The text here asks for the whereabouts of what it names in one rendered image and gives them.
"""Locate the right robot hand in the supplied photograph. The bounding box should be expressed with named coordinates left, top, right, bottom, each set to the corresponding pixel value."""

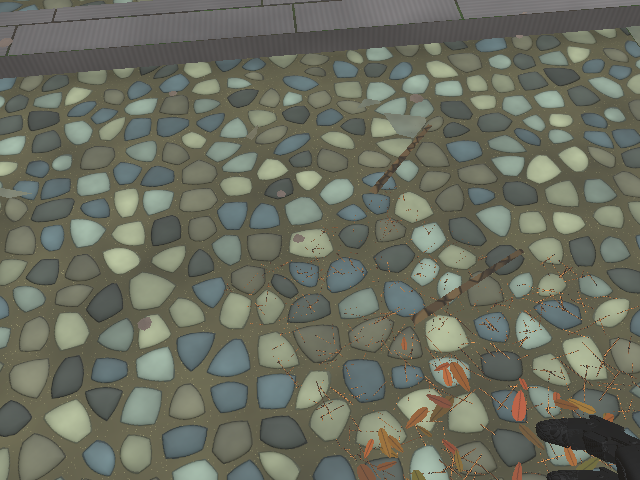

left=535, top=415, right=640, bottom=480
